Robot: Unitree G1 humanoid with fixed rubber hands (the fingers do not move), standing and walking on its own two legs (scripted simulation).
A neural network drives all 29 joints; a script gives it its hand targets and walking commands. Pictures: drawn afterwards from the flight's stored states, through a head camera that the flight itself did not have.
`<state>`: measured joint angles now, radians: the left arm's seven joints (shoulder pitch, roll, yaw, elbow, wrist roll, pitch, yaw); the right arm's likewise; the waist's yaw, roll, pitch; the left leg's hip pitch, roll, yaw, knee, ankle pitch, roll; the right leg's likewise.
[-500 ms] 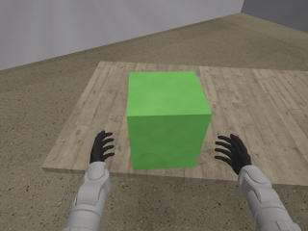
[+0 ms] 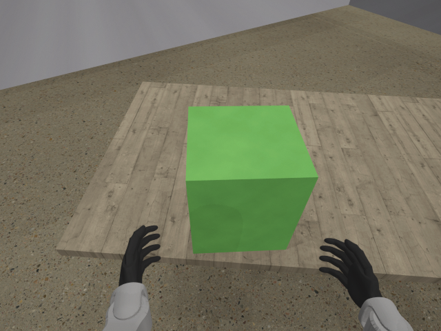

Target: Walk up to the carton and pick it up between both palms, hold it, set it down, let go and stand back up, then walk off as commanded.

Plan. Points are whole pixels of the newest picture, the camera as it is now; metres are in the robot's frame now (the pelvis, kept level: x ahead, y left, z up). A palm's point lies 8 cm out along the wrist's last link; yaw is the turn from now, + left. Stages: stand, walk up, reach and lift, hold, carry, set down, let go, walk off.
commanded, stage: set down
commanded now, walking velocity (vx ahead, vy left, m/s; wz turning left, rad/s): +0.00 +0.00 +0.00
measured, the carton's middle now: (239, 181) +0.43 +0.00 +0.03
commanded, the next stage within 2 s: let go in 1.84 s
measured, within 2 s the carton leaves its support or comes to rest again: neither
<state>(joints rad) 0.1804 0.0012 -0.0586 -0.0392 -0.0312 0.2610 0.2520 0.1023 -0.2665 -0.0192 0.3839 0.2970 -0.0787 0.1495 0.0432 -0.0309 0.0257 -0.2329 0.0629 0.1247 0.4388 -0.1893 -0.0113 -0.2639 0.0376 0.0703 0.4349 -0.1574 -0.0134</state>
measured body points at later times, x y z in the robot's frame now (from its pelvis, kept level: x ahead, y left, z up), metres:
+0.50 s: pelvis +0.01 +0.00 +0.00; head +0.01 +0.01 +0.45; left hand +0.21 +0.18 +0.00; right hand +0.23 -0.22 -0.02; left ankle +0.03 +0.12 -0.74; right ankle +0.05 -0.11 -0.74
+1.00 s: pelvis +0.02 +0.01 +0.00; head +0.04 +0.01 +0.45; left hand +0.21 +0.19 -0.04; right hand +0.24 -0.22 -0.03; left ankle +0.03 +0.12 -0.74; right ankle +0.05 -0.11 -0.74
